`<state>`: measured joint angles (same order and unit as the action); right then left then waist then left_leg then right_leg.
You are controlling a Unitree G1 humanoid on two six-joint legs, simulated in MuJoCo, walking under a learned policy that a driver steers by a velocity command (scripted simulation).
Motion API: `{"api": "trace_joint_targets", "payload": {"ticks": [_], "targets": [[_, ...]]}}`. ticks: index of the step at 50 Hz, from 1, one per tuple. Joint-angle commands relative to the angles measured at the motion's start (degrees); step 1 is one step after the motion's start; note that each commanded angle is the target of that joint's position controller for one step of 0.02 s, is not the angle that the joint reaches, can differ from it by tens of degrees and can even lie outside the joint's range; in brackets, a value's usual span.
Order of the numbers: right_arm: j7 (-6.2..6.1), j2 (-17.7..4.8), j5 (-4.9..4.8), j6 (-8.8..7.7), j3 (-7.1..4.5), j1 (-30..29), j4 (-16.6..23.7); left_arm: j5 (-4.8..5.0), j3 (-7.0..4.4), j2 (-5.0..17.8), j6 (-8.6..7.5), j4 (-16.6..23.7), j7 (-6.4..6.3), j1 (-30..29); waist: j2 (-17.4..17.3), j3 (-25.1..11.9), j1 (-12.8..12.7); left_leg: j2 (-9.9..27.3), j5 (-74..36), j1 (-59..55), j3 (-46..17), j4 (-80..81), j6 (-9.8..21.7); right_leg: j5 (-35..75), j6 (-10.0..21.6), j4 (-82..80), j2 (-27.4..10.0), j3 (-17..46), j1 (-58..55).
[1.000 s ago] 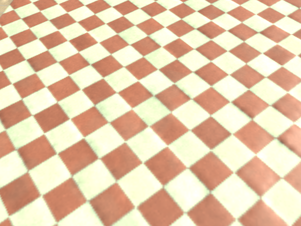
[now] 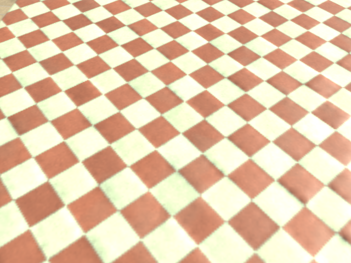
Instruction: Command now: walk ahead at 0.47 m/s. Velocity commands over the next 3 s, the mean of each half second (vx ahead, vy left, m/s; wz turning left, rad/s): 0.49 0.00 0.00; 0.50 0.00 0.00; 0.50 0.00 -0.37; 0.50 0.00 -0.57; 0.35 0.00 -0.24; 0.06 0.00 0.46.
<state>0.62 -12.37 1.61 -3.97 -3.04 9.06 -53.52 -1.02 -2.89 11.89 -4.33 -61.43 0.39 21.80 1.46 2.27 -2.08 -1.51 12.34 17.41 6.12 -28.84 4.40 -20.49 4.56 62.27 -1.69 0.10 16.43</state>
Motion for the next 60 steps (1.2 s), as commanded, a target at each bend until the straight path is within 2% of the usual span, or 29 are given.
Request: {"api": "trace_joint_targets", "payload": {"ticks": [1,4,9,12,15,18,19,20,21,22,23,24,25,27,30,34,39,44,46,47,48,49,50,51,52,53,55,57,60], "targets": [[-0.3,-3.77,-0.52,-1.05,-0.53,6.19,-0.7,-0.9,-0.81,3.05,-0.07,3.66,0.76,-1.0,-5.62,0.24,1.38,14.84,-0.88,-11.5,-19.21,19.81,5.78,6.09,0.46,3.04,-4.56,1.73,16.24],[-0.82,-3.82,-0.84,-2.1,-0.16,11.15,-3.14,-1.17,-0.93,2.27,1.36,4.68,1.41,-3.1,-5.49,0.67,0.43,13.68,-12.6,-11.83,-14.4,20.34,6.59,7.73,-0.96,0.23,-4.31,-0.13,17.55],[-0.95,-3.86,-0.84,-2.2,0.38,15.61,-4.79,-0.91,-0.18,1.73,1.82,9.78,1.88,-16.61,-4.56,4.01,2.26,11.79,-20.18,-12.54,-9.56,21.88,6.98,16.17,-2.94,-13.3,-4.08,-2.99,22.23],[-1.1,-4.38,-0.85,-2.3,0.47,18.26,-5.77,-0.32,0.55,1.11,1.63,11.94,1.93,-22.74,-5.0,4.36,3.8,11.36,-24.61,-13.73,-7.67,21.91,6.36,20.27,-2.47,-22.81,-1.98,-5.25,18.36],[-1.48,-4.93,-0.56,-2.05,0.39,20.56,-7.08,-0.22,0.51,2.05,1.41,13.5,1.61,-25.66,-4.94,4.81,4.3,13.29,-29.17,-19.34,-7.65,20.43,6.36,19.64,-0.66,-27.21,-1.0,-5.53,17.74],[-1.94,-6.06,-0.08,-1.75,0.06,19.21,-7.42,-0.27,-0.23,3.56,0.74,12.93,0.95,-21.6,-5.49,2.19,1.6,14.11,-46.77,-23.68,-6.09,12.14,5.18,13.48,2.21,-30.08,2.06,-6.5,10.64],[-1.97,-6.66,0.08,-1.54,-0.12,18.74,-7.51,-0.31,-0.84,4.58,0.41,11.17,0.51,-15.84,-5.69,-0.87,-0.77,13.65,-52.56,-23.98,-5.5,4.95,4.56,11.63,3.37,-31.41,3.87,-6.98,4.2],[-1.87,-6.77,-0.14,-1.23,-0.13,17.89,-7.34,-0.7,-1.65,5.83,-0.08,7.98,-0.02,-6.31,-4.44,-5.58,-4.72,11.75,-50.5,-20.45,-3.87,-6.17,3.54,13.61,4.82,-35.03,4.56,-7.12,-7.33],[-1.61,-5.22,-0.7,-1.26,0.41,17.75,-5.75,-2.15,-2.94,10.01,-0.47,5.86,-0.69,3.64,-0.84,-11.96,-7.87,9.3,-33.08,-8.75,-2.45,-22.43,2.62,8.76,7.77,-35.57,-5.73,4.17,-22.27],[-0.8,1.3,-2.91,-1.14,1.43,25.08,-4.87,-2.73,-4.19,15.25,-0.24,5.62,-0.6,6.47,12.07,-19.23,-4.13,-2.13,13.86,12.51,-0.83,-45.65,0.02,5.19,16.95,-41.37,-23.47,34.33,-37.58],[-1.0,-4.85,-1.49,-0.98,-0.2,20.35,-5.05,-0.25,-3.81,12.67,0.65,6.11,-0.17,2.18,3.1,-16.63,-3.99,-1.04,15.46,17.86,-9.15,-50.18,1.06,0.15,16.01,-46.62,-21.0,38.6,-32.77],[-0.88,-5.14,-1.22,-1.18,-0.52,14.83,-3.04,0.44,-2.86,9.51,0.58,7.25,-0.09,-4.82,1.85,-7.34,-1.52,2.28,9.73,20.28,-9.25,-48.37,1.43,0.03,13.82,-47.91,-19.17,28.37,-23.99],[-0.77,-4.39,-1.0,-1.45,-0.41,12.31,-2.56,0.25,-1.98,6.09,0.08,7.56,0.14,-7.82,-0.86,-3.31,-0.26,4.18,6.1,18.34,-9.14,-44.96,1.42,5.77,12.06,-50.08,-16.73,22.58,-16.75],[-0.34,-2.27,0.42,-0.13,-0.32,13.45,-3.13,0.29,-0.9,2.77,-0.77,6.06,-0.27,-8.14,0.02,-0.74,3.23,6.34,4.08,12.18,-9.0,-39.31,0.42,13.69,8.62,-52.17,-12.15,13.7,-8.14],[0.4,-0.83,0.89,1.57,-0.31,12.27,-2.59,0.37,-0.92,4.2,-2.04,4.01,-0.43,-3.75,0.46,-0.12,4.38,6.78,2.41,12.01,-7.38,-35.07,-1.13,19.73,8.62,-53.73,-10.61,9.0,-6.17],[0.82,-1.96,0.55,2.23,-0.34,1.5,1.33,0.36,-0.85,5.34,-2.04,3.18,-0.38,0.02,0.78,2.93,2.69,8.46,-5.74,19.21,-5.46,-25.0,-3.19,19.56,8.17,-56.76,-9.11,5.89,-8.14],[1.01,-1.12,-0.26,1.8,0.46,-8.16,4.45,0.32,-0.53,5.41,-1.9,1.88,-0.55,5.26,1.63,3.43,-0.3,6.62,-12.31,18.49,-2.62,-11.1,-3.36,26.32,6.84,-55.87,-8.19,2.56,-13.57],[0.83,-2.38,-0.26,1.05,0.24,-12.84,6.88,-0.48,-0.69,6.14,-1.41,0.3,-1.33,8.04,2.45,4.34,-1.12,4.85,-7.47,18.7,-1.83,-4.86,-0.78,35.26,6.95,-51.58,-11.23,2.32,-22.58],[0.48,-3.17,-0.24,0.49,-0.27,-9.1,6.19,-0.63,-0.94,7.01,-1.29,0.36,-1.61,6.14,3.02,2.61,1.33,2.47,-3.07,11.69,-0.73,-2.19,1.21,47.63,5.71,-45.96,-11.43,0.94,-23.23],[0.1,-4.0,-0.13,0.12,-0.85,-3.22,4.33,-0.6,-1.09,7.53,-1.17,0.37,-1.6,5.28,3.03,-0.4,3.88,0.44,-2.06,4.34,0.12,-0.44,2.37,54.61,4.95,-39.21,-10.74,0.07,-22.78],[-0.41,-5.3,0.36,-0.5,-1.67,6.81,0.9,-0.29,-0.96,7.3,-0.97,0.63,-1.46,4.18,1.08,-5.59,8.14,-0.29,-4.68,-8.22,0.32,2.85,3.92,53.57,3.71,-28.09,-8.33,-2.15,-18.72],[-1.06,-9.82,1.83,-1.02,-3.0,17.63,-1.3,0.29,-0.3,5.53,-1.02,2.52,-1.26,3.74,-3.59,-12.89,11.68,11.15,0.0,-23.88,-12.17,3.44,7.0,35.82,2.43,-11.37,-5.57,-4.06,-6.63],[-0.84,-15.27,2.1,-0.79,-4.24,19.82,-1.67,2.48,0.65,-0.4,-0.92,3.31,-0.6,10.82,-17.3,-18.96,8.11,27.31,4.27,-37.46,-40.88,10.8,14.62,-7.57,0.1,9.08,5.72,-5.28,14.15],[-0.5,-12.36,0.09,0.02,-3.78,14.73,-0.73,1.09,-0.92,5.67,-0.53,2.76,-0.89,6.7,-7.44,-15.32,7.48,24.93,8.25,-32.1,-41.65,13.81,13.02,-7.21,1.22,13.41,3.15,3.18,18.58],[-0.4,-8.51,-0.29,-0.11,-2.61,8.3,0.4,0.98,-1.2,5.7,-0.65,4.27,-0.67,1.86,-4.96,-6.97,5.33,23.08,7.17,-23.55,-31.64,14.81,10.77,-1.54,1.53,12.14,0.39,3.42,19.9],[-0.19,-5.12,-0.1,-0.66,-1.69,5.5,0.57,0.91,-1.0,4.41,-0.77,4.5,-0.54,-0.06,-2.67,-3.01,4.04,20.55,1.46,-16.75,-24.97,17.1,8.6,2.42,1.48,8.98,-1.67,3.36,17.96],[-0.77,-1.9,-0.33,-1.5,-0.64,5.13,-0.66,-0.51,-1.06,2.72,0.72,3.98,0.06,0.8,-4.76,-0.65,1.37,16.3,-4.95,-10.04,-15.37,19.28,4.79,5.1,0.62,4.74,-3.41,3.15,13.42],[-1.07,-2.36,-0.51,-2.46,-0.56,8.23,-1.91,-0.75,-1.12,1.54,2.03,4.29,0.71,0.63,-4.96,-0.56,0.64,15.74,-10.81,-9.28,-11.26,19.96,4.2,6.42,0.03,3.98,-3.26,2.47,13.25],[-1.3,-4.07,-0.69,-3.06,-0.84,10.9,-2.57,-0.7,-1.08,1.33,3.07,6.82,1.32,-5.35,-4.67,1.41,0.77,15.22,-14.97,-10.33,-5.81,21.29,3.46,11.86,-0.74,1.26,-4.2,1.36,19.4]]}}
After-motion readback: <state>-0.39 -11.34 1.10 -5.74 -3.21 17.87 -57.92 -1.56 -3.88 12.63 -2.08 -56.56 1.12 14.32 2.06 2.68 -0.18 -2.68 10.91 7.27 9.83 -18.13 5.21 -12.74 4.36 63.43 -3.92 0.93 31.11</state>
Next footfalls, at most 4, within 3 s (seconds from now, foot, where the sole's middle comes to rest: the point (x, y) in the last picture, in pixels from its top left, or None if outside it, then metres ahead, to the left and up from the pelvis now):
0.42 right None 0.40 -0.08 -0.77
0.96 left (158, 207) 0.70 0.10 -0.77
1.52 right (203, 157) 0.96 -0.08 -0.77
2.06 left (201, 99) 1.33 -0.08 -0.77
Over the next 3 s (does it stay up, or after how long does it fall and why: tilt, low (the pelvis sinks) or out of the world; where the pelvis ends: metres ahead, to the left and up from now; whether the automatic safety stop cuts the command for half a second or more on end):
stays up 1.29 -0.17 0.00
